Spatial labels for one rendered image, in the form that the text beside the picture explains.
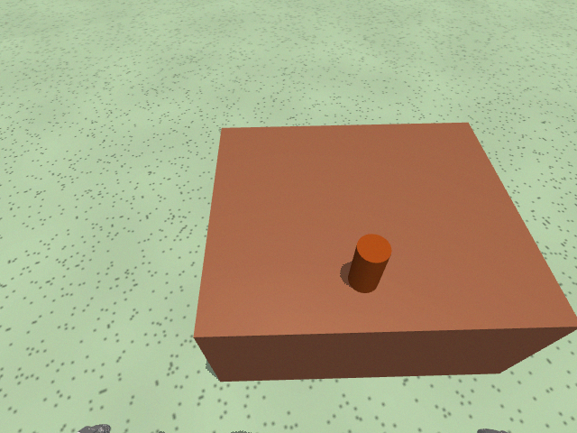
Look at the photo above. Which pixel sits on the can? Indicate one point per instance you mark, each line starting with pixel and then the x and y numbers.
pixel 370 258

